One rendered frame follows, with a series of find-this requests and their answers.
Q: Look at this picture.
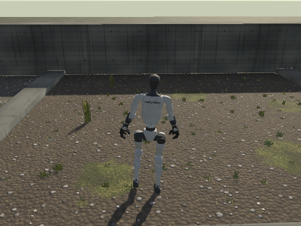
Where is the left robot forearm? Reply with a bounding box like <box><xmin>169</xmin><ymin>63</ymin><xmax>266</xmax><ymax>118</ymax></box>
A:
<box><xmin>122</xmin><ymin>112</ymin><xmax>133</xmax><ymax>130</ymax></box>

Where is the robot left hand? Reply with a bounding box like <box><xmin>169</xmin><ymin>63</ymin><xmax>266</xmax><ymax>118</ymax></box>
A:
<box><xmin>119</xmin><ymin>127</ymin><xmax>130</xmax><ymax>139</ymax></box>

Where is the robot right upper arm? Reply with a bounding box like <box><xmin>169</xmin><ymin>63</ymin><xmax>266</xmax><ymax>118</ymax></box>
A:
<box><xmin>163</xmin><ymin>95</ymin><xmax>174</xmax><ymax>121</ymax></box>

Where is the robot right hand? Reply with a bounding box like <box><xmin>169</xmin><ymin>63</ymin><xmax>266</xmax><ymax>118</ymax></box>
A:
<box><xmin>169</xmin><ymin>129</ymin><xmax>179</xmax><ymax>139</ymax></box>

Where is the right robot forearm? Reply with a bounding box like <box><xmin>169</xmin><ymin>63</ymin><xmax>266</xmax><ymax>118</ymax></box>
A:
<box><xmin>170</xmin><ymin>114</ymin><xmax>178</xmax><ymax>131</ymax></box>

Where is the left robot foot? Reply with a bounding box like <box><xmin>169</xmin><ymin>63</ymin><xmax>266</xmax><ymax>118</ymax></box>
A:
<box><xmin>133</xmin><ymin>179</ymin><xmax>140</xmax><ymax>188</ymax></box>

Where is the robot torso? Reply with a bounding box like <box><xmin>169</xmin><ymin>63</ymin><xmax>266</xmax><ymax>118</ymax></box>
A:
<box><xmin>142</xmin><ymin>93</ymin><xmax>164</xmax><ymax>141</ymax></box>

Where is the robot left upper arm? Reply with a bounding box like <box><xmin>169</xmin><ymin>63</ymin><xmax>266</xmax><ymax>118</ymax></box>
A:
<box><xmin>128</xmin><ymin>94</ymin><xmax>143</xmax><ymax>119</ymax></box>

